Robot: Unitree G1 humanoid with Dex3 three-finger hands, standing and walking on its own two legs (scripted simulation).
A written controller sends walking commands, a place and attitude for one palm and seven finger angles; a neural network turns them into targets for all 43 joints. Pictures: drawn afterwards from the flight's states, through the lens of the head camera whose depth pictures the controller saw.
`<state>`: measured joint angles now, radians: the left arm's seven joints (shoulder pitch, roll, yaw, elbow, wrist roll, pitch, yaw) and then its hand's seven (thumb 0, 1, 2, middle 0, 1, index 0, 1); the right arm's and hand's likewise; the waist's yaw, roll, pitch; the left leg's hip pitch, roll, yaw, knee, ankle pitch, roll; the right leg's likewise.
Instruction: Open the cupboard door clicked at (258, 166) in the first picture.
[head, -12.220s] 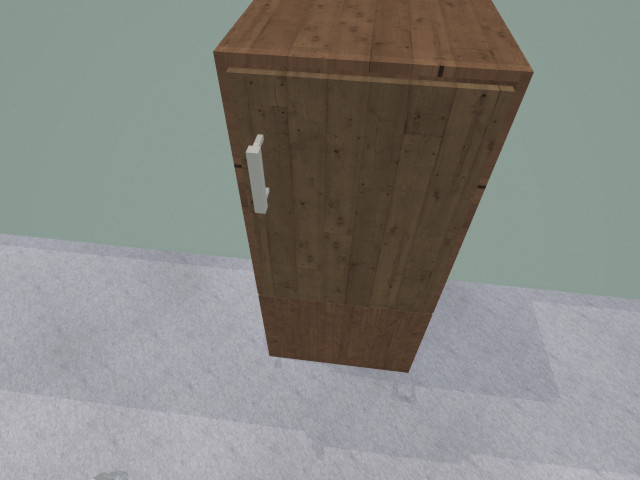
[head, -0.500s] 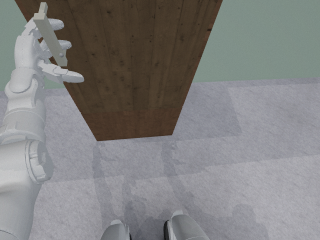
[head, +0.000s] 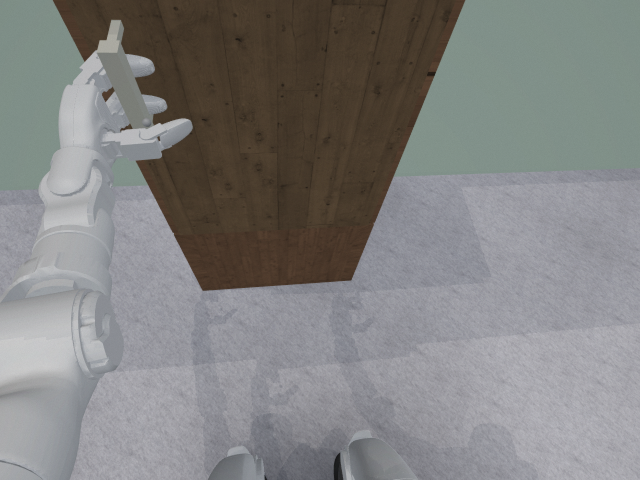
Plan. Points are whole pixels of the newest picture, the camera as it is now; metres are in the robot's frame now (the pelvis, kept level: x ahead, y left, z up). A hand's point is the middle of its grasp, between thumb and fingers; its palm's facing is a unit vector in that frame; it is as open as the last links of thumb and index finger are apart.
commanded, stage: close the thumb around the handle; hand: left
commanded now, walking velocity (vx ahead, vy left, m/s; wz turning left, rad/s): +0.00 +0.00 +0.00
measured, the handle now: (132, 85) +0.58 +0.18 +0.10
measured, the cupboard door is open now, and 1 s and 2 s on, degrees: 0 17 41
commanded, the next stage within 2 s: pull the door open along its arc in 0.32 s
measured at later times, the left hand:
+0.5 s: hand (148, 121) +0.53 +0.16 +0.10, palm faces +0.00 -1.00 -0.01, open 5.7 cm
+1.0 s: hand (170, 195) +0.42 +0.13 +0.10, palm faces +0.12 -0.99 +0.06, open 5.9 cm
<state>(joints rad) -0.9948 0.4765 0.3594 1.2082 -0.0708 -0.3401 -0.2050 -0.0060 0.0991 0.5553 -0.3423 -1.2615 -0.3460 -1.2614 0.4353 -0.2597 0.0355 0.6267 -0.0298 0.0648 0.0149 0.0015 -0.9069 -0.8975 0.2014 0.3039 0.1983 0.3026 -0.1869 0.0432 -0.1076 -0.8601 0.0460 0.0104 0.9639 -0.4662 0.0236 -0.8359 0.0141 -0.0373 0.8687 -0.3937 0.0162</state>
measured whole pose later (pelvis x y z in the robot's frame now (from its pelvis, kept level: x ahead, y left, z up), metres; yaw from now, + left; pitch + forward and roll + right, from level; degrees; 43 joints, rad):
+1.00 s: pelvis +0.01 -0.01 +0.02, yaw -1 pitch +15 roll -1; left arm -0.39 0.15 0.21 0.54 -0.16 -0.26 0.02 0.00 0.71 0.78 -0.35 -1.34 -0.36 -1.29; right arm 0.34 -0.24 -0.01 0.54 0.01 0.04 0.03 0.01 -0.91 -0.90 0.20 0.30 0.20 0.30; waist -0.07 0.04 -0.14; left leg -0.64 0.04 0.05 0.83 -0.44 0.01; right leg -0.66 0.02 0.00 0.79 -0.39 0.00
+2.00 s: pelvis -0.01 -0.05 +0.02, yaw +4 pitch +5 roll +1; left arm 0.00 -0.11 -0.19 0.17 0.06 -0.16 0.53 0.00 -0.22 0.42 -0.32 -1.22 -0.32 -1.22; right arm 0.21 -0.20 0.00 0.59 -0.07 0.03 -0.01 0.01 -0.91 -0.90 0.20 0.30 0.20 0.30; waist -0.01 0.04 -0.09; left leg -0.48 0.02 -0.03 0.78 -0.39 -0.04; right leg -0.49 0.00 -0.07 0.80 -0.40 -0.04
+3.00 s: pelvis -0.01 -0.03 +0.02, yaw +2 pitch +5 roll +0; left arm 0.19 0.08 -0.19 -0.05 -0.06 -0.17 0.03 -0.01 -0.50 0.30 -0.17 -0.31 -0.17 -0.30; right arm 0.25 -0.20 0.04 0.48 0.00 -0.05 -0.01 0.01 -0.91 -0.90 0.20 0.30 0.20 0.30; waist 0.00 0.04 -0.07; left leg -0.51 0.01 0.01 0.84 -0.43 -0.01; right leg -0.52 -0.02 -0.04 0.84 -0.42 -0.01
